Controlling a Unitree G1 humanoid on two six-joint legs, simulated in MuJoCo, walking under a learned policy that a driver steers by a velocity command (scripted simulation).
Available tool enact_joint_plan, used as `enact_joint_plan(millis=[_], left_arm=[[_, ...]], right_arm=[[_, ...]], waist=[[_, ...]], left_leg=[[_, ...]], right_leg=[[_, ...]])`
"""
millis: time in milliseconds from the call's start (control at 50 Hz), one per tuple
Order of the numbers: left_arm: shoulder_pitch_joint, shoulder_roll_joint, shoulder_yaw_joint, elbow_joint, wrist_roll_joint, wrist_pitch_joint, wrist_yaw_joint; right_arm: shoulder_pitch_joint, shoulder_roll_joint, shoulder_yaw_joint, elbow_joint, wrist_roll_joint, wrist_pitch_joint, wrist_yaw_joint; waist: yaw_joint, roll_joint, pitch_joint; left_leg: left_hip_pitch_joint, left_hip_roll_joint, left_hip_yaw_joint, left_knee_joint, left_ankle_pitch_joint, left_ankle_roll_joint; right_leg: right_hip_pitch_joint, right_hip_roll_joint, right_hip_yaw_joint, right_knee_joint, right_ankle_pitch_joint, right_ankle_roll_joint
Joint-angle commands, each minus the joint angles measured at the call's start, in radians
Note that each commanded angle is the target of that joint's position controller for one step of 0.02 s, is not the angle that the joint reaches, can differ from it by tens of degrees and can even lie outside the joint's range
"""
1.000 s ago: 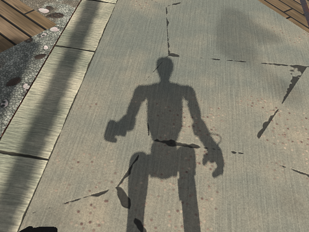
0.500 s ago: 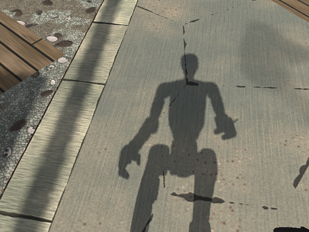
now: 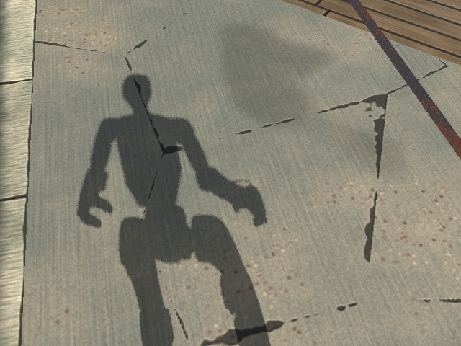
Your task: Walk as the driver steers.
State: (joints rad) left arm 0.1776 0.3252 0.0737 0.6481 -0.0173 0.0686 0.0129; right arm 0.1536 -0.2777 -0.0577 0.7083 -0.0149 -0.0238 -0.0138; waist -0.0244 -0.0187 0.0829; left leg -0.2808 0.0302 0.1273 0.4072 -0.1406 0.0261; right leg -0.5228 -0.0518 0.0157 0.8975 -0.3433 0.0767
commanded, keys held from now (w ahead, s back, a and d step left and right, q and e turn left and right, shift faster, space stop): e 0.02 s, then no key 0.18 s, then q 0.80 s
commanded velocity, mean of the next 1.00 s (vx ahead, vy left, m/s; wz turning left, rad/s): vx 0.02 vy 0.00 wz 0.19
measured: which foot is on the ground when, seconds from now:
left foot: down 0.00-0.12, up 0.14-0.58, down 0.60-1.00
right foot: up 0.00-0.10, down 0.12-0.60, up 0.62-1.00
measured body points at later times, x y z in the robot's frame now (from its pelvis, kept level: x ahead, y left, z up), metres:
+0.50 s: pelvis +0.03 -0.03 -0.01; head +0.05 -0.03 +0.44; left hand +0.22 +0.21 -0.10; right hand +0.13 -0.31 -0.12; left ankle +0.01 +0.10 -0.71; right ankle +0.04 -0.13 -0.74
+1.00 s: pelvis +0.02 +0.00 +0.00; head +0.05 +0.03 +0.45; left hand +0.10 +0.32 -0.11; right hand +0.23 -0.25 -0.08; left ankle +0.00 +0.09 -0.74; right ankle +0.08 -0.16 -0.71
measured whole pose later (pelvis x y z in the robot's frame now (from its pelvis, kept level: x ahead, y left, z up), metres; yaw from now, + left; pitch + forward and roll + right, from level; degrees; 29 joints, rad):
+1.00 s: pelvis +0.02 +0.00 +0.00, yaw +17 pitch +1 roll -2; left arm 0.08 0.31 0.09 0.78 -0.01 0.01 0.03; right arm 0.18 -0.32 -0.07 0.68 0.01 0.03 -0.03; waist -0.02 -0.01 0.06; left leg -0.26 -0.08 -0.18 0.46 -0.22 0.05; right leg -0.38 0.03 0.12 0.73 -0.36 0.10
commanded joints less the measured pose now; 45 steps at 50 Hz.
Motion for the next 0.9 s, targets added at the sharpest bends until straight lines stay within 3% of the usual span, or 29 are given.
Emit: enact_joint_plan(millis=[20,80,100,120,140,160,180,200,220,240,280,320,360,400,480,500,560,580,600,620,640,660,680,700,740,780,900], left_arm=[[0.028,0.062,0.014,-0.073,-0.002,-0.001,-0.02],[0.017,0.06,0.017,-0.088,0.005,-0.001,-0.03],[0.048,0.061,0.02,-0.074,0.007,-0.005,-0.03],[0.078,0.091,0.03,-0.063,0.01,-0.008,-0.023],[0.098,0.175,0.046,-0.074,0.014,-0.011,-0.006],[0.054,0.213,0.045,-0.099,0.04,-0.022,-0.003],[0.031,0.14,0.025,-0.109,0.048,-0.044,-0.009],[0.001,0.112,0.011,-0.095,0.047,-0.06,-0.012],[-0.04,0.088,0.005,-0.089,0.04,-0.068,-0.013],[-0.077,0.051,-0.009,-0.081,0.032,-0.074,-0.012],[-0.103,0.013,-0.026,-0.059,0.046,-0.078,-0.01],[-0.114,0.024,-0.021,-0.045,0.054,-0.077,-0.009],[-0.093,0.077,-0.003,-0.026,0.048,-0.067,-0.004],[-0.084,0.104,0.009,-0.015,0.04,-0.055,0.002],[-0.091,0.098,0.018,0.007,0.026,-0.042,0.014],[-0.088,0.092,0.018,0.018,0.021,-0.039,0.013],[-0.129,0.104,0.029,0.031,0.005,-0.029,0.025],[-0.11,0.098,0.032,0.047,-0.007,-0.027,0.028],[-0.071,0.066,0.03,0.053,0.004,-0.027,0.029],[-0.157,0.029,0.016,-0.006,0.04,-0.033,0.034],[-0.244,0.049,0.022,-0.022,0.039,-0.038,0.038],[-0.21,0.06,0.029,-0.008,0.022,-0.039,0.033],[-0.173,0.062,0.033,0.019,0.017,-0.039,0.032],[-0.157,0.074,0.038,0.032,0.022,-0.04,0.036],[-0.144,0.071,0.04,0.053,0.022,-0.039,0.035],[-0.124,0.067,0.041,0.058,0.016,-0.042,0.036],[-0.161,0.058,0.037,0.057,0.011,-0.059,0.032]], right_arm=[[-0.064,-0.184,-0.054,-0.07,0.015,0.001,0.0],[-0.053,-0.198,-0.056,-0.047,0.037,0.01,0.005],[-0.053,-0.187,-0.053,-0.038,0.047,0.013,0.005],[-0.001,-0.149,-0.041,-0.013,0.044,0.013,0.009],[0.03,-0.073,-0.016,-0.021,0.001,0.011,0.019],[-0.02,-0.084,-0.015,-0.06,-0.007,0.014,0.01],[-0.056,-0.157,-0.036,-0.049,0.005,0.021,0.004],[-0.048,-0.155,-0.041,-0.042,0.021,0.027,0.004],[-0.011,-0.135,-0.039,-0.011,0.022,0.033,0.0],[0.01,-0.128,-0.037,0.008,0.014,0.04,-0.002],[0.062,-0.098,-0.028,0.042,0.023,0.046,0.006],[0.037,-0.082,-0.016,0.039,0.029,0.048,0.012],[-0.001,-0.108,-0.019,0.015,0.033,0.053,0.011],[-0.001,-0.128,-0.025,0.004,0.039,0.059,0.009],[0.016,-0.108,-0.027,-0.006,0.038,0.066,0.007],[0.019,-0.099,-0.025,-0.009,0.029,0.064,0.006],[0.07,-0.096,-0.026,0.001,0.026,0.059,0.013],[0.091,-0.112,-0.031,0.003,0.021,0.056,0.016],[0.109,-0.189,-0.051,-0.002,0.015,0.052,0.009],[0.108,-0.296,-0.076,-0.021,0.01,0.046,0.002],[0.143,-0.25,-0.062,-0.029,-0.022,0.024,0.006],[0.106,-0.226,-0.054,-0.029,-0.023,0.004,0.005],[0.052,-0.215,-0.056,-0.036,-0.002,-0.003,-0.001],[0.018,-0.194,-0.05,-0.043,0.02,-0.002,-0.008],[0.028,-0.163,-0.037,-0.054,0.025,0.003,-0.017],[0.05,-0.183,-0.046,-0.059,0.026,0.011,-0.017],[0.049,-0.21,-0.061,-0.083,0.027,0.032,-0.021]], waist=[[0.013,0.146,-0.168],[0.028,0.138,-0.158],[0.048,0.129,-0.162],[0.05,0.079,-0.168],[0.019,-0.163,-0.201],[0.04,-0.275,-0.187],[0.079,-0.167,-0.195],[0.054,-0.151,-0.179],[0.031,-0.11,-0.187],[0.017,-0.107,-0.18],[-0.009,-0.105,-0.186],[0.012,-0.103,-0.169],[0.039,-0.11,-0.148],[0.051,-0.114,-0.13],[0.042,-0.108,-0.119],[0.038,-0.112,-0.126],[-0.002,-0.116,-0.136],[-0.014,-0.086,-0.129],[0.01,0.09,-0.141],[-0.002,0.339,-0.097],[-0.067,0.252,-0.141],[-0.032,0.182,-0.145],[-0.001,0.123,-0.135],[0.011,0.103,-0.13],[0.013,0.118,-0.158],[0.014,0.134,-0.168],[-0.01,0.166,-0.119]], left_leg=[[0.087,0.278,-0.153,-0.132,0.193,0.203],[0.105,0.281,-0.153,-0.067,0.167,0.171],[0.078,0.258,-0.128,-0.014,0.137,0.138],[0.012,0.214,-0.081,0.066,0.065,0.073],[-0.153,0.112,0.026,0.31,-0.227,-0.032],[-0.311,0.005,-0.027,0.502,-0.518,-0.093],[-0.317,0.029,-0.125,0.626,-0.514,-0.105],[-0.309,0.036,-0.151,0.656,-0.455,-0.102],[-0.295,0.048,-0.162,0.632,-0.397,-0.104],[-0.259,0.055,-0.169,0.605,-0.333,-0.114],[-0.134,0.044,-0.162,0.539,-0.248,-0.128],[-0.075,0.041,-0.147,0.417,-0.215,-0.127],[-0.087,0.031,-0.132,0.385,-0.244,-0.123],[-0.118,0.028,-0.124,0.397,-0.283,-0.115],[-0.129,0.028,-0.105,0.411,-0.336,-0.094],[-0.115,0.022,-0.098,0.391,-0.341,-0.082],[-0.016,-0.005,-0.051,0.185,-0.212,-0.034],[0.042,-0.01,-0.074,0.053,-0.075,0.0],[0.153,0.099,-0.272,-0.04,0.177,0.061],[0.209,0.326,-0.618,-0.08,0.429,0.249],[0.224,0.366,-0.664,-0.098,0.478,0.348],[0.233,0.326,-0.57,-0.081,0.456,0.318],[0.241,0.26,-0.492,-0.062,0.405,0.258],[0.255,0.234,-0.467,-0.055,0.394,0.22],[0.251,0.195,-0.426,-0.055,0.463,0.204],[0.258,0.175,-0.421,-0.058,0.442,0.205],[0.189,0.138,-0.499,-0.069,0.163,0.2]], right_leg=[[0.125,-0.01,-0.027,-0.084,0.032,-0.025],[0.206,0.018,-0.047,-0.263,0.047,-0.072],[0.289,0.042,-0.062,-0.378,0.122,-0.097],[0.406,0.039,-0.024,-0.481,0.233,-0.128],[0.556,-0.176,0.251,-0.534,0.539,-0.194],[0.493,-0.357,0.448,-0.552,0.598,-0.398],[0.464,-0.32,0.398,-0.551,0.608,-0.426],[0.443,-0.262,0.31,-0.54,0.609,-0.381],[0.449,-0.219,0.245,-0.539,0.557,-0.331],[0.429,-0.204,0.201,-0.534,0.598,-0.308],[0.371,-0.163,0.107,-0.533,0.649,-0.293],[0.363,-0.153,0.074,-0.535,0.582,-0.289],[0.383,-0.193,0.111,-0.534,0.532,-0.315],[0.398,-0.235,0.149,-0.535,0.496,-0.336],[0.416,-0.269,0.146,-0.515,0.549,-0.335],[0.422,-0.266,0.136,-0.508,0.574,-0.33],[0.404,-0.24,0.065,-0.451,0.543,-0.279],[0.369,-0.203,0.023,-0.394,0.442,-0.221],[0.241,-0.114,-0.079,-0.207,0.234,-0.122],[-0.038,0.075,-0.144,-0.033,-0.192,-0.016],[-0.092,0.093,0.007,0.178,-0.359,-0.012],[-0.116,0.068,0.053,0.252,-0.297,-0.021],[-0.13,0.052,0.062,0.253,-0.209,-0.021],[-0.151,0.041,0.071,0.226,-0.144,-0.015],[-0.094,0.05,0.067,0.226,-0.058,0.007],[-0.071,0.059,0.066,0.187,-0.023,0.017],[0.003,0.074,0.084,-0.08,0.004,0.031]])
Keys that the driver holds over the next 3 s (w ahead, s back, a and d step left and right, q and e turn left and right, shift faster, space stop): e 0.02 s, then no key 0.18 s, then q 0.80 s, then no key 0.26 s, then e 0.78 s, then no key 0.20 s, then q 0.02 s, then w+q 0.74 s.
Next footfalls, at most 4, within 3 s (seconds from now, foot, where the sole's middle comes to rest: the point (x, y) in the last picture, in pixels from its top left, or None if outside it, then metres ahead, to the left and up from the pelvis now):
0.12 right None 0.08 -0.13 -0.78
0.60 left None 0.04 0.09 -0.78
1.10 right None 0.11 -0.12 -0.78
1.40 left None -0.01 0.11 -0.78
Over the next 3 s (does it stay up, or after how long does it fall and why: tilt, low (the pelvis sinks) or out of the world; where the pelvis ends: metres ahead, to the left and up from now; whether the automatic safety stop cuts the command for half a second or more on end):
stays up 0.26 0.00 -0.03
